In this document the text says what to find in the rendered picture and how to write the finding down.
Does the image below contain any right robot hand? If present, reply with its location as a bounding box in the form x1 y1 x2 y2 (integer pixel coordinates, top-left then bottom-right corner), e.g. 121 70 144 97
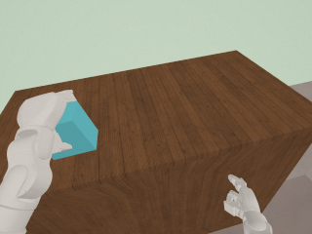
223 175 260 219

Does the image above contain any sponge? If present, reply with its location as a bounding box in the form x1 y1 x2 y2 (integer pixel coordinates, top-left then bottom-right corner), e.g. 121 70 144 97
51 100 98 160

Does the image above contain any left robot forearm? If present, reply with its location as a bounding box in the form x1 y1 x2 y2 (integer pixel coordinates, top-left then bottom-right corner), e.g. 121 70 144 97
0 125 55 234

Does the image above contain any table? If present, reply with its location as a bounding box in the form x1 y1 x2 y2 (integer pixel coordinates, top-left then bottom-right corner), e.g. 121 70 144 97
0 50 312 234

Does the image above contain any right robot forearm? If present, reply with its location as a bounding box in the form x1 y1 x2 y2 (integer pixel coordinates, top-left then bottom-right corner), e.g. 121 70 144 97
242 211 273 234

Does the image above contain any left robot hand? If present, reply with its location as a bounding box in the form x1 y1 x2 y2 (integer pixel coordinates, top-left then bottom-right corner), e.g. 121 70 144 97
17 90 77 154

